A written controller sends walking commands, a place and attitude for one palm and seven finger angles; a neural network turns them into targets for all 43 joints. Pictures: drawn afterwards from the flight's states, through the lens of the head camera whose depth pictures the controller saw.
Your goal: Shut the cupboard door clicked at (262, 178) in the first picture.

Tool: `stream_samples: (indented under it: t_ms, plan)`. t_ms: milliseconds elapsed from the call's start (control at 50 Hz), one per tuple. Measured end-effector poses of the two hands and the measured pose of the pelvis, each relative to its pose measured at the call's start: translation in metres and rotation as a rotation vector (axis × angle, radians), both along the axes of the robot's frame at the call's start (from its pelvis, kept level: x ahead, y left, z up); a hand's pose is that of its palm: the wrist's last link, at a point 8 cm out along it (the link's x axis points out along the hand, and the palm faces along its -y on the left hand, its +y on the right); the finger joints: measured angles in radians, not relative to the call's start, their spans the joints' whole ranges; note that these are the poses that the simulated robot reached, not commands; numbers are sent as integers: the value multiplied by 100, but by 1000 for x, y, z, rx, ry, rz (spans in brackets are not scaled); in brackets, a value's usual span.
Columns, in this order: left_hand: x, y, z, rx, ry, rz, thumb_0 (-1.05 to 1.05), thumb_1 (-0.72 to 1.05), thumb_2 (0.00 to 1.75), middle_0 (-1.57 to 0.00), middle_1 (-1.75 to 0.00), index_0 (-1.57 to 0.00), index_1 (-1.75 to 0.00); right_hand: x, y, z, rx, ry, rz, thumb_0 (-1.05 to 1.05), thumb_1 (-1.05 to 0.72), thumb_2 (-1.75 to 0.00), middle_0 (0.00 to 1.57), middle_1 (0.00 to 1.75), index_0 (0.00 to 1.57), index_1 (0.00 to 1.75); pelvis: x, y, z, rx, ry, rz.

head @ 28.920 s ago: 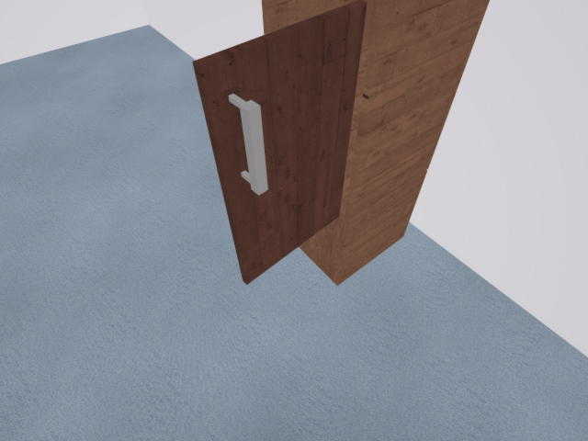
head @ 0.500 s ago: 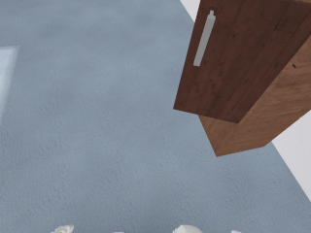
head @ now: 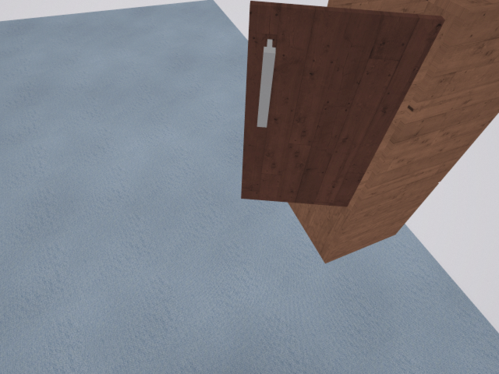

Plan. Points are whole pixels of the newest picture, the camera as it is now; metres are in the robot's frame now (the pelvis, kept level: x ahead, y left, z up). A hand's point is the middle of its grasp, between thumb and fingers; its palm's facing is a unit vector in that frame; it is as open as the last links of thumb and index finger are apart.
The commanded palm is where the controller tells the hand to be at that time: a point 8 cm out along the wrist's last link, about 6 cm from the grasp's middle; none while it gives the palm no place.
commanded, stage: take the last steps up to it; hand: left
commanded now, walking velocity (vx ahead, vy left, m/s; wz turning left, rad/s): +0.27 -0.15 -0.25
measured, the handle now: (265, 85) +0.65 +0.00 +0.11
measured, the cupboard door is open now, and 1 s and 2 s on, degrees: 63 63 63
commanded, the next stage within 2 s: come to a stop and stand still in 0.42 s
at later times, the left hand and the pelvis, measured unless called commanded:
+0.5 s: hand (218, 300) +0.28 +0.07 -0.17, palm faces -0.17 -0.96 -0.21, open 7.4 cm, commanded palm none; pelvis +0.14 -0.10 -0.01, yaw -7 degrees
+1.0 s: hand (226, 305) +0.27 +0.06 -0.16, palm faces -0.04 -0.95 -0.31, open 7.4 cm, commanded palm none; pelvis +0.21 -0.15 +0.00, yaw -6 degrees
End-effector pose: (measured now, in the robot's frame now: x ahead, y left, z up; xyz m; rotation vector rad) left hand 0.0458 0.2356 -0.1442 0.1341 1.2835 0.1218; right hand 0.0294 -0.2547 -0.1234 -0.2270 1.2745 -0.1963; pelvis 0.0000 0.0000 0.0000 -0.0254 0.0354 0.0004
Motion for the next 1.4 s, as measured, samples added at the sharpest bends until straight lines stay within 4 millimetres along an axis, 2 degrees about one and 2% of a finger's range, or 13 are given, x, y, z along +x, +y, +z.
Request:
stream_samples:
  t_ms: [100, 220, 360, 420, 460, 580, 700, 760, 840, 980, 1140, 1300, 1400]
  plan:
    - [23, 5, -5, -14, 71, -62, 1, 90, 90, -20, -30, -20, -30, -1, 7, 10, -23, -13, -49, 0, -91, -90, 20, 30, 20, 30, 22, 0, 4, 5, -6, -54]
    - [89, -10, 10, -17, 18, -114, 1, 91, 90, -20, -30, -20, -30, -26, 5, 20, -3, 119, -128, 0, -91, -90, 20, 30, 21, 30, 54, -14, 17, -12, -6, -94]
    - [186, -61, 12, -3, -50, -213, 1, 91, 90, -19, -30, -20, -30, -44, -15, 8, 59, 285, -243, 0, -91, -90, 20, 30, 21, 30, 99, -51, 8, 0, -3, -122]
    - [224, -88, 6, 18, -109, -235, 1, 91, 90, -20, -30, -20, -30, -38, -37, -9, 88, 340, -272, 0, -91, -90, 20, 30, 21, 30, 124, -78, -7, 17, -5, -120]
    - [237, -102, 5, 29, -134, -225, 0, 91, 90, -20, -30, -20, -30, -20, -53, -17, 93, 353, -275, 0, -91, -90, 20, 30, 21, 30, 135, -89, -11, 10, -11, -125]
    - [231, -131, 11, 25, -62, -166, 0, 91, 90, -20, -30, -20, -30, 94, -96, -12, 54, 160, -194, 0, -91, -90, 20, 30, 20, 30, 168, -109, 5, 3, -7, -104]
    - [232, -133, 5, 29, -18, -107, -1, 93, 90, -20, -30, -20, -30, 206, -104, -6, 47, -47, -104, 0, -91, -90, 20, 30, 20, 30, 201, -117, 4, -16, -17, -111]
    - [234, -133, 1, 29, 2, -75, 0, 92, 90, -20, -30, -20, -30, 243, -100, -2, 54, -98, -69, 0, -91, -90, 20, 30, 20, 30, 213, -120, 3, -1, -28, -110]
    - [235, -133, 5, 48, 14, -52, 0, 92, 90, -20, -30, -20, -30, 273, -100, 0, 66, -133, -23, 0, -91, -90, 20, 30, 20, 30, 216, -126, 4, 24, -28, -107]
    - [226, -133, 18, 135, 0, -53, 0, 91, 90, -20, -30, -20, -30, 281, -130, -15, 94, -143, -26, 0, -91, -90, 20, 30, 21, 30, 209, -148, -2, 47, -21, -106]
    - [199, -142, 35, 145, 55, -57, 0, 90, 90, -20, -30, -20, -30, 245, -159, -10, 62, -38, -66, 0, -91, -90, 20, 30, 20, 30, 204, -152, 12, 65, -16, -100]
    - [175, -131, 27, 103, 87, -64, 0, 90, 90, -20, -30, -20, -30, 215, -143, -1, 40, 9, -59, 0, -91, -90, 20, 30, 20, 30, 196, -135, 15, 64, -22, -101]
    - [182, -104, 9, 97, 35, -81, 1, 90, 90, -20, -30, -21, -30, 208, -120, -8, 11, -79, -62, 0, -91, -90, 20, 30, 20, 30, 190, -109, -3, 21, -34, -99]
